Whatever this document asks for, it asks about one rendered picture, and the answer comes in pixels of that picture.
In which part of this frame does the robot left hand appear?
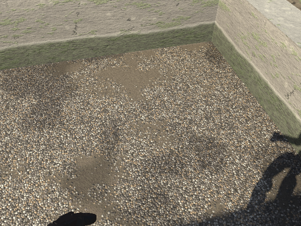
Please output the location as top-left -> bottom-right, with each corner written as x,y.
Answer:
47,211 -> 97,226

